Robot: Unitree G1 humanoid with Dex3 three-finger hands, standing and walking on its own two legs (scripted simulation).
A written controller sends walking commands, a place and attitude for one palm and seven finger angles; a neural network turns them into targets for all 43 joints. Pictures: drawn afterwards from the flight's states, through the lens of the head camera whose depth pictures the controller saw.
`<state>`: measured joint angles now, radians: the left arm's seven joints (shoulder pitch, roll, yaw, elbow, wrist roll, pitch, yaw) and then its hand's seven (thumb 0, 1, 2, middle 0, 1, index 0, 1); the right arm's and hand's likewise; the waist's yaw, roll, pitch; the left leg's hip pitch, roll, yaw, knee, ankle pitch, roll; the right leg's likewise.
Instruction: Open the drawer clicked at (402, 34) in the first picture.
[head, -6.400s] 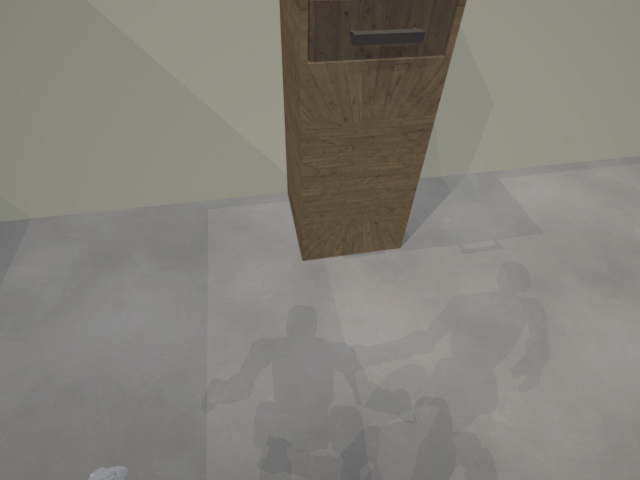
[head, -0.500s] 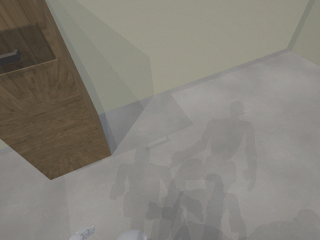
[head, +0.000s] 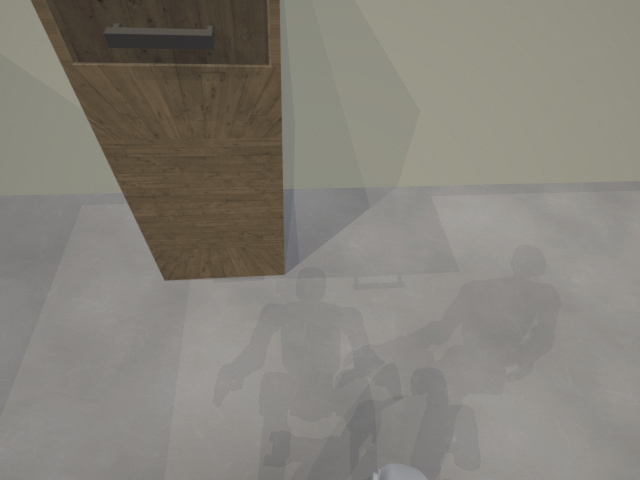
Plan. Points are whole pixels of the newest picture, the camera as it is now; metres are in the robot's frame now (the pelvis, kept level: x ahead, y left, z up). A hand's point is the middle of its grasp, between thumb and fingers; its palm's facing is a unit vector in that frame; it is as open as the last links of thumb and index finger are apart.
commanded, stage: turn to face it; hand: left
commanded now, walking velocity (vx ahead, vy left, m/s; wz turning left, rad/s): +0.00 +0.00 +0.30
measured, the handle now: (162, 33) +0.81 +0.36 +0.12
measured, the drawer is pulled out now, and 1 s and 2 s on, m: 0.00 0.00 0.00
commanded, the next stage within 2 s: take the last steps up to it in 0.26 s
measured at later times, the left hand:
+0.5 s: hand out of the picture +0.01 +0.14 -0.15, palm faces +0.23 -0.94 -0.26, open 7.3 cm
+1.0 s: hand out of the picture -0.02 +0.23 -0.18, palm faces +0.29 -0.95 -0.15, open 7.3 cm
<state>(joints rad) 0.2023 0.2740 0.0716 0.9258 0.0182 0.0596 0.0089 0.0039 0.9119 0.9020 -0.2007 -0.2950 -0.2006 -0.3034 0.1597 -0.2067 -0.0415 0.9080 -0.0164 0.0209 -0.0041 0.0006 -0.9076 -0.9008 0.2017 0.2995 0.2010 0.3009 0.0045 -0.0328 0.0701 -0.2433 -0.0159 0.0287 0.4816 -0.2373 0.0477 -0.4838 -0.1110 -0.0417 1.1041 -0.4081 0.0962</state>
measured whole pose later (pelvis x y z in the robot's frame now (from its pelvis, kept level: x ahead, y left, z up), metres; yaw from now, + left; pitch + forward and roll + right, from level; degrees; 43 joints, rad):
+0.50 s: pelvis -0.01 -0.06 +0.00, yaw +11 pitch -1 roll +2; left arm 0.28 0.15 0.03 0.96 0.02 -0.01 0.02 0.00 0.92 0.90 -0.21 -0.30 -0.21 -0.30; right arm 0.27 -0.24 -0.09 1.03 -0.03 0.07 0.02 0.00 -0.91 -0.90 0.20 0.30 0.20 0.30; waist -0.01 0.04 0.01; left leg -0.45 0.03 -0.02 1.11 -0.31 -0.06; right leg -0.18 -0.07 -0.17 0.46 -0.26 -0.03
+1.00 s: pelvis +0.05 +0.07 +0.00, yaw +13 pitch -2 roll -1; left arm 0.37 0.18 0.06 1.12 0.04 0.01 -0.01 0.01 0.91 0.90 -0.20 -0.30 -0.20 -0.30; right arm 0.27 -0.16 -0.05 1.02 -0.01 -0.06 -0.03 -0.03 -0.96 -0.90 0.20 0.30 0.20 0.30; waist 0.02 -0.04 -0.01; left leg -0.09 0.00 0.17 0.37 -0.26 0.06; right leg -0.50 -0.12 -0.08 1.10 -0.27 0.02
